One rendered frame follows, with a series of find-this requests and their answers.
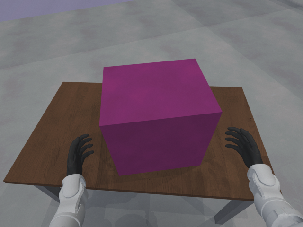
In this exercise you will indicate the robot left hand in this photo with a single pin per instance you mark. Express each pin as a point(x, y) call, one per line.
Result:
point(76, 157)

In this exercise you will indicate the robot right hand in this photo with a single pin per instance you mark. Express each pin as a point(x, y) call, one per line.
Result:
point(247, 146)

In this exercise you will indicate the table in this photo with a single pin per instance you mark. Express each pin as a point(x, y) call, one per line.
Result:
point(75, 110)

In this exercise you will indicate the robot left forearm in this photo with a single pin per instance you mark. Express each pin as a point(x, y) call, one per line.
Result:
point(73, 197)

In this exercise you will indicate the carton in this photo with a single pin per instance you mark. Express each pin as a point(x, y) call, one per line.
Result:
point(157, 116)

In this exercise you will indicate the robot right forearm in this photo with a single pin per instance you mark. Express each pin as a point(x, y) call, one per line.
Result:
point(269, 202)

